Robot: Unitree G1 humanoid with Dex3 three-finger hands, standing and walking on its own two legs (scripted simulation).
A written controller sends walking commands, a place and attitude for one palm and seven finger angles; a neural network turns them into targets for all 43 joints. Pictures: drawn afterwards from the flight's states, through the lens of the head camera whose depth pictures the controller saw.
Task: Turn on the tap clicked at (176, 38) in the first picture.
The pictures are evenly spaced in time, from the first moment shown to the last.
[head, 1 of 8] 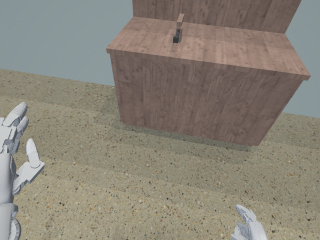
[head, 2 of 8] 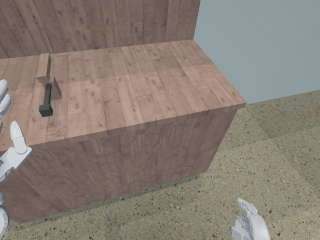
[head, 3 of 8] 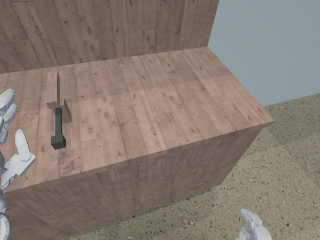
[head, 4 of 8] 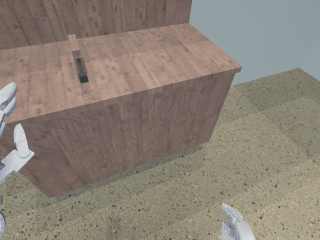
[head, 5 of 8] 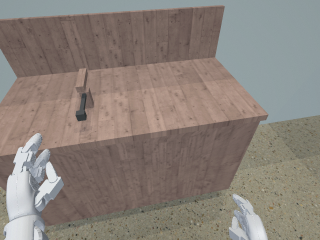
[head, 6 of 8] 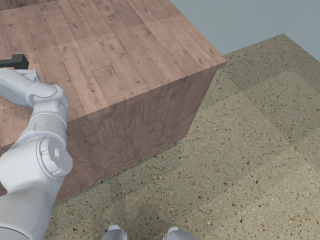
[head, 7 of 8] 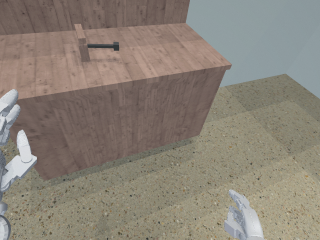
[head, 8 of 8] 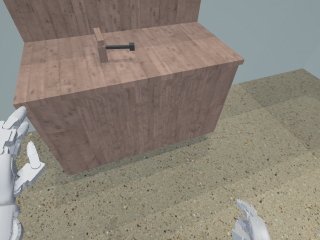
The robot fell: no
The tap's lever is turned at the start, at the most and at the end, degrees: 0 76 76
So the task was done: yes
